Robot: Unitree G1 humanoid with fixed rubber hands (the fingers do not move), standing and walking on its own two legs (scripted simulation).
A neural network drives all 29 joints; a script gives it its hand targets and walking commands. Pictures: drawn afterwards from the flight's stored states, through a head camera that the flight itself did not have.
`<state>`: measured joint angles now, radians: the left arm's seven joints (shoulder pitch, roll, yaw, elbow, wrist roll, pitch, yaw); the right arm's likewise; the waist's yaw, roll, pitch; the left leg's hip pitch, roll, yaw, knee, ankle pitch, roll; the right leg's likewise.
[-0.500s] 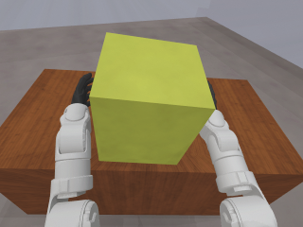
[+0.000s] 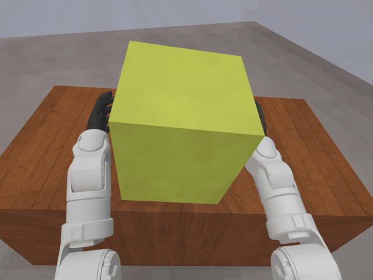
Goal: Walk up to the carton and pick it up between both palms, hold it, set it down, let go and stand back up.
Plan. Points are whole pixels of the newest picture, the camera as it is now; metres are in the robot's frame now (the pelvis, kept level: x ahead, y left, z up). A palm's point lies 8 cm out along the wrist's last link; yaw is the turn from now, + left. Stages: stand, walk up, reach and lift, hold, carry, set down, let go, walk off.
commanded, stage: hold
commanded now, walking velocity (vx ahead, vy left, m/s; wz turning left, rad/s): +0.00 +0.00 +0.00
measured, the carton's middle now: (178, 131) +0.38 +0.01 +0.14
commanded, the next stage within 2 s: none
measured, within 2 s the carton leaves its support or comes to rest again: neither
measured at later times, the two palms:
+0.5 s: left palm (99, 130) +0.35 +0.17 +0.17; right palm (255, 135) +0.35 -0.15 +0.16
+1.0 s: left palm (99, 130) +0.35 +0.17 +0.17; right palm (255, 134) +0.35 -0.15 +0.16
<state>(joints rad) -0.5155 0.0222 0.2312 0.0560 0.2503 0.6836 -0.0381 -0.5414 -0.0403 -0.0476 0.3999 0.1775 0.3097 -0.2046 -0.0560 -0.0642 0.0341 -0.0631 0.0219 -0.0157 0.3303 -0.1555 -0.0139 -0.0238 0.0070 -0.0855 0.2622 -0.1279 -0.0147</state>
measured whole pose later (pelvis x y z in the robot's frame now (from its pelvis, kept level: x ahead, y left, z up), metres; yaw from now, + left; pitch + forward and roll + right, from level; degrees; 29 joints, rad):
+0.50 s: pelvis +0.00 +0.00 +0.00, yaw +0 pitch -6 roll -1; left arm -0.53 0.02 0.24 0.07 0.25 0.68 -0.03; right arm -0.55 -0.04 -0.05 0.42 0.17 0.30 -0.20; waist -0.05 -0.06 0.03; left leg -0.07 0.02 -0.01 0.33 -0.15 -0.01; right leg -0.03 0.01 -0.08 0.26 -0.12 -0.02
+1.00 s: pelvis +0.00 +0.00 +0.00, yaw +0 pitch -6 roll -1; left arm -0.52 0.02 0.24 0.06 0.25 0.68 -0.04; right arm -0.55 -0.04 -0.05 0.41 0.18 0.30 -0.20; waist -0.06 -0.06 0.03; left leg -0.06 0.02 -0.01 0.33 -0.15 -0.01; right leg -0.03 0.01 -0.08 0.26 -0.13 -0.02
